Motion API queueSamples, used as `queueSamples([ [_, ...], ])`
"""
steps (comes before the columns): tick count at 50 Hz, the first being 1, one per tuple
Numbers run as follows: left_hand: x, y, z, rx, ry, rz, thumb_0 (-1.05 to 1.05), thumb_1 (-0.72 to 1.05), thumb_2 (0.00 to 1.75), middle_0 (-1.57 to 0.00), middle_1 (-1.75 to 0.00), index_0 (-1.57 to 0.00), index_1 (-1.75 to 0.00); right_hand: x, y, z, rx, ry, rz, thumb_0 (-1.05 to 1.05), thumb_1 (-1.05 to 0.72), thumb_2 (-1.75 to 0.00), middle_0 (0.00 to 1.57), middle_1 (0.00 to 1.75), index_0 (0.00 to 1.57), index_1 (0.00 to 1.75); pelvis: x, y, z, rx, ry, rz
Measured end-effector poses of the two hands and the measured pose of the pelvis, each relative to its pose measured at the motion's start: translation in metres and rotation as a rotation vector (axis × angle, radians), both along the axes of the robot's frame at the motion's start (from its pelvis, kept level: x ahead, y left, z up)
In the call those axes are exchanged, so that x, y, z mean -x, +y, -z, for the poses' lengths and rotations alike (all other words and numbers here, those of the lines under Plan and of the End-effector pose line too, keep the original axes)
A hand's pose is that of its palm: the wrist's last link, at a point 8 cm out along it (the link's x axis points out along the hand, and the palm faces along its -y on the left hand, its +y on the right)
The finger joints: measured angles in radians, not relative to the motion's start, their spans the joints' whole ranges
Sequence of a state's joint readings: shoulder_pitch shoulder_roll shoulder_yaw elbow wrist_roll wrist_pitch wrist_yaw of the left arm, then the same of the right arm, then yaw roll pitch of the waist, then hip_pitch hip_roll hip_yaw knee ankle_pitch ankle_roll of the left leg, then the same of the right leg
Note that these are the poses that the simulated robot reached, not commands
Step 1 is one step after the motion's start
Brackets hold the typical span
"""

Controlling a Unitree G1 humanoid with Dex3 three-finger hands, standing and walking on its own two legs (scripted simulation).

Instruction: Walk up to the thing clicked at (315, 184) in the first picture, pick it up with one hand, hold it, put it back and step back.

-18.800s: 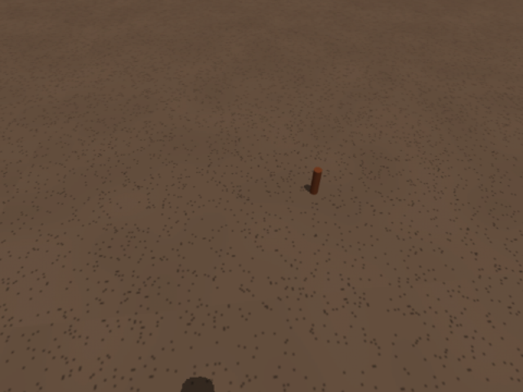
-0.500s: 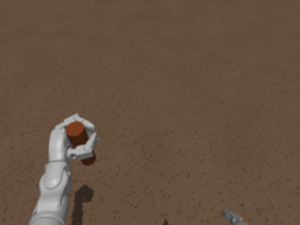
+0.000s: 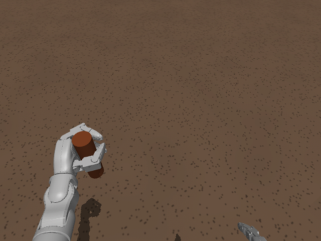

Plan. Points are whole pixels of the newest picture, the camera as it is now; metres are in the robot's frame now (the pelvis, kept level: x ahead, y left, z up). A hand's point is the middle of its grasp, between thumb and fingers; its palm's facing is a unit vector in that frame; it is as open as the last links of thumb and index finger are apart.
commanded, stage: hold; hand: left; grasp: from the side
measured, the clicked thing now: (89, 157) +0.33 +0.18 +0.02
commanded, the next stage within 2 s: crouch in 0.96 s
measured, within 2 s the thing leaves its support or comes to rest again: neither
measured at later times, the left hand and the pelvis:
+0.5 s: hand (93, 152) +0.33 +0.16 +0.05, palm faces +0.10 -0.99 -0.02, open 5.4 cm; pelvis +0.00 +0.00 +0.00, yaw +0 degrees
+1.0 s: hand (93, 154) +0.33 +0.16 +0.04, palm faces +0.10 -0.99 -0.02, open 5.4 cm; pelvis -0.01 +0.00 +0.00, yaw +0 degrees
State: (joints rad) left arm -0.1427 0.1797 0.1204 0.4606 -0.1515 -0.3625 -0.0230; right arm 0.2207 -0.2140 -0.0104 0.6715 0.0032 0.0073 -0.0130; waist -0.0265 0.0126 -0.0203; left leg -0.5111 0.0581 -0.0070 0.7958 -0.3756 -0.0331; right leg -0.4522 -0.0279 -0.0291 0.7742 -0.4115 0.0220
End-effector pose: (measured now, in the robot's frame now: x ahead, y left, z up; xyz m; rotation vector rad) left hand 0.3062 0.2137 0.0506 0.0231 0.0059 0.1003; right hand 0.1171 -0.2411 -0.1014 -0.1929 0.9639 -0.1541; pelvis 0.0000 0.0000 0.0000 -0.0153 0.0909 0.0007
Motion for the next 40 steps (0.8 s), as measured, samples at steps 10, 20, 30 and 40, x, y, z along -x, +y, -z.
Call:
queueSamples([
  [10, 0.005, -0.004, 0.008, 0.008, 0.013, 0.0, 0.01, 0.18, 1.11, -1.01, -1.14, -0.99, -1.15, 0.003, -0.004, 0.001, -0.001, 0.013, 0.0, 0.01, -0.91, -0.9, 0.2, 0.3, 0.2, 0.3, 0.002, -0.002, 0.001, -0.002, 0.009, 0.001],
  [20, 0.007, 0.002, 0.001, -0.004, -0.014, -0.016, 0.01, 0.18, 1.11, -1.01, -1.14, -0.99, -1.15, -0.002, -0.003, 0.002, -0.001, 0.006, -0.005, 0.01, -0.91, -0.9, 0.2, 0.3, 0.2, 0.3, 0.0, -0.004, 0.001, -0.004, 0.005, -0.003],
  [30, 0.002, -0.006, 0.006, 0.007, 0.009, 0.014, 0.01, 0.18, 1.11, -1.01, -1.14, -0.99, -1.15, -0.003, -0.006, 0.001, -0.003, -0.002, -0.001, 0.01, -0.91, -0.9, 0.2, 0.3, 0.2, 0.3, 0.001, -0.004, 0.001, -0.004, 0.01, -0.001],
  [40, 0.004, -0.003, 0.001, -0.004, -0.014, -0.001, 0.01, 0.18, 1.11, -1.01, -1.14, -0.99, -1.15, 0.004, -0.005, 0.001, 0.006, 0.015, 0.005, 0.01, -0.91, -0.9, 0.2, 0.3, 0.2, 0.3, 0.002, -0.004, 0.001, -0.002, 0.002, -0.002],
])
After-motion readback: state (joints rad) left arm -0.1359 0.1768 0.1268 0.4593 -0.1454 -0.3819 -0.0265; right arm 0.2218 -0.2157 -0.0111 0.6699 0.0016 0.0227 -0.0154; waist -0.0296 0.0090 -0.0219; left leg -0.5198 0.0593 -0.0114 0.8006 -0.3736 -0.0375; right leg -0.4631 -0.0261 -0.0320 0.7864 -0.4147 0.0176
